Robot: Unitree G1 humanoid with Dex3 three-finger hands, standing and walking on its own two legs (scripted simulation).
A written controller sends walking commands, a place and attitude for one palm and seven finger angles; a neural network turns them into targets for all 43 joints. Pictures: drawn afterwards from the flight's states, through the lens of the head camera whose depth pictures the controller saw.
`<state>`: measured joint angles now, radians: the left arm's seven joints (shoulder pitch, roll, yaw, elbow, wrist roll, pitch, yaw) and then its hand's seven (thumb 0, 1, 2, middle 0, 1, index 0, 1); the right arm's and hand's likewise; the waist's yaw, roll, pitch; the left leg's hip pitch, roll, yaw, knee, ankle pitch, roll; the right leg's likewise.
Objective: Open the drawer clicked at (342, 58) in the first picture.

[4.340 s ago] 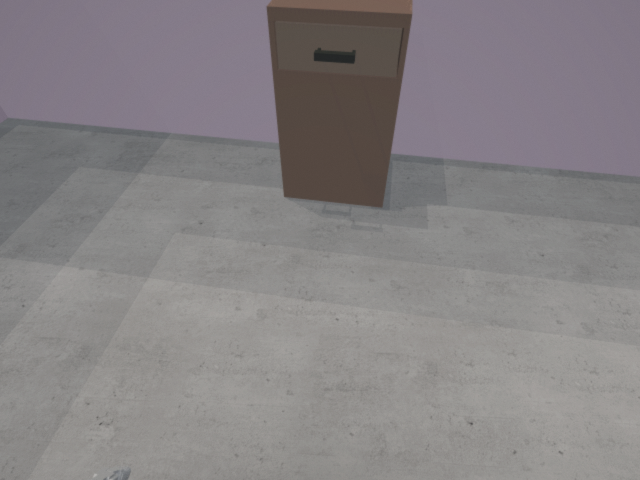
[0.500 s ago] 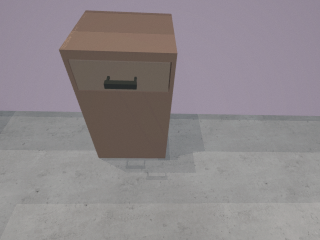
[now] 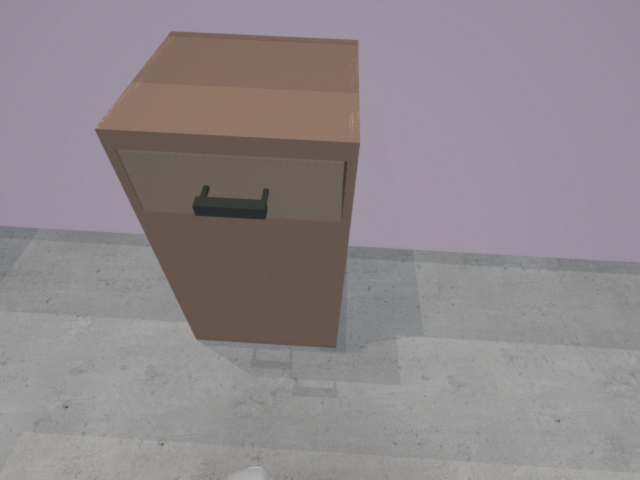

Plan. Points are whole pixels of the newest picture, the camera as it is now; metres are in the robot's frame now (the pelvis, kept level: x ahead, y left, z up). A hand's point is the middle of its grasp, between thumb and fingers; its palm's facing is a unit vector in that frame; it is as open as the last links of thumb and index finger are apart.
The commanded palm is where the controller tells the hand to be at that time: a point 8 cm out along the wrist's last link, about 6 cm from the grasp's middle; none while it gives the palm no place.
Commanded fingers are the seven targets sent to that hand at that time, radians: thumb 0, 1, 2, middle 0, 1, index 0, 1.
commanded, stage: take the last steps up to it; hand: left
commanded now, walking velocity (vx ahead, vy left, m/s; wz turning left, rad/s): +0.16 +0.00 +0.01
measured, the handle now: (233, 199) +0.62 +0.23 -0.06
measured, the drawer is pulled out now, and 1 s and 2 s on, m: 0.00 0.00 0.00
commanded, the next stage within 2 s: come to a stop and stand still in 0.02 s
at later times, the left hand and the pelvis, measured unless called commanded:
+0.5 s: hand (201, 465) +0.17 +0.19 -0.17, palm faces +0.01 -0.95 -0.31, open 7.4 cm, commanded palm none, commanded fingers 0.00 0.90 0.90 -0.20 -0.30 -0.20 -0.30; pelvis +0.10 -0.02 -0.02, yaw -2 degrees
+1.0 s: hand out of the picture +0.08 +0.19 -0.17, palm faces +0.06 -0.97 -0.24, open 7.4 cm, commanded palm none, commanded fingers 0.00 0.90 0.90 -0.20 -0.30 -0.20 -0.30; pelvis +0.05 -0.01 +0.00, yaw -1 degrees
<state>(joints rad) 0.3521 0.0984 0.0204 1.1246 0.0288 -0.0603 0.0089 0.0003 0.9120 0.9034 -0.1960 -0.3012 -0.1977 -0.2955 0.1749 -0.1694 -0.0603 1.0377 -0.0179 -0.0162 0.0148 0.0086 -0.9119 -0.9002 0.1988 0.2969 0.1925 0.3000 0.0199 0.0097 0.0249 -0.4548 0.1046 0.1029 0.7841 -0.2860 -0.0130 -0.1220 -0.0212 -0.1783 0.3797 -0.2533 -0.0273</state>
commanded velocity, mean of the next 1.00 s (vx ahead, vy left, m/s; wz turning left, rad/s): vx -0.08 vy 0.04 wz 0.00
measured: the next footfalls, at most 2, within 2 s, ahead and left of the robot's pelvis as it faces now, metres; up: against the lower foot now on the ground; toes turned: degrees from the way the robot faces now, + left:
left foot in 0.10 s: +0.14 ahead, +0.12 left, +0.00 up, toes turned +8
right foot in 0.48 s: +0.16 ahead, -0.12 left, +0.00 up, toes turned -7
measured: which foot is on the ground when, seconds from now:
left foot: up 0.00-0.08, down 0.10-0.48, up 0.50-0.98, down 1.00-1.00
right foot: down 0.00-0.10, up 0.12-0.46, down 0.48-1.00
